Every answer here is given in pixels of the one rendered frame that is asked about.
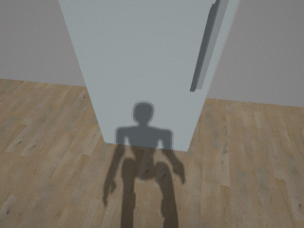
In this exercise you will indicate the handle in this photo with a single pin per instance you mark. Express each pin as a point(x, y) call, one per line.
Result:
point(213, 36)

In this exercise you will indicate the fridge door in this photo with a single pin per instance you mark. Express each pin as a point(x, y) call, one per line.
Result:
point(140, 60)

